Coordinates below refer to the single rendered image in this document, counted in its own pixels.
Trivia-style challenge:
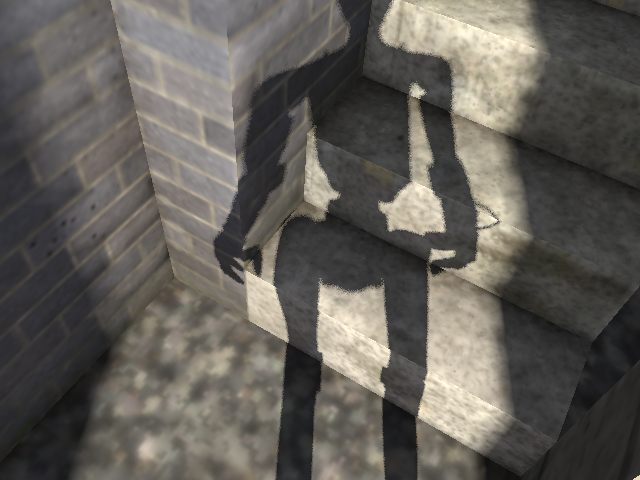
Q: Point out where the stairs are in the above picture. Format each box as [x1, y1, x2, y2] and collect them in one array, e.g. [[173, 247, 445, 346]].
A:
[[244, 0, 640, 477]]

